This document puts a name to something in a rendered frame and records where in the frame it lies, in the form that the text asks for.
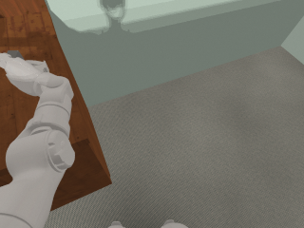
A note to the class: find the robot left shin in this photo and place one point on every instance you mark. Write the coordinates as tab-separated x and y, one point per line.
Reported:
116	223

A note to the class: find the robot right shin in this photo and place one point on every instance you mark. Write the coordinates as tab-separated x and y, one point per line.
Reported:
168	221

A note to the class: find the counter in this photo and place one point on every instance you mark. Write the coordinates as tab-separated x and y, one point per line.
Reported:
26	25

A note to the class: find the robot left forearm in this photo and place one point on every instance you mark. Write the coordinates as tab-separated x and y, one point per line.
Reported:
54	107

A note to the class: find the robot shin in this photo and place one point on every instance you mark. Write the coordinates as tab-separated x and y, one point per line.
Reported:
168	221
116	223

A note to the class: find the tap lever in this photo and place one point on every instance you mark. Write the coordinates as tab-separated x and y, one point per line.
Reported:
15	54

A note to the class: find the robot left upper arm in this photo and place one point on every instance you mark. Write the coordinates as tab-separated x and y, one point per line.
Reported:
37	163

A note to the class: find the left robot hand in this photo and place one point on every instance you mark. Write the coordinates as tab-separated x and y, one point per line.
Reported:
22	73

